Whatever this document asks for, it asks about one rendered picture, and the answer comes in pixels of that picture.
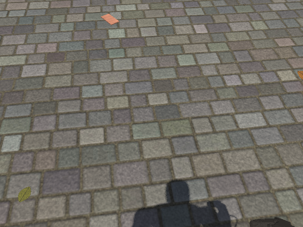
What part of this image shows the robot right hand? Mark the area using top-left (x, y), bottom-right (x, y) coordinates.
top-left (249, 217), bottom-right (294, 227)

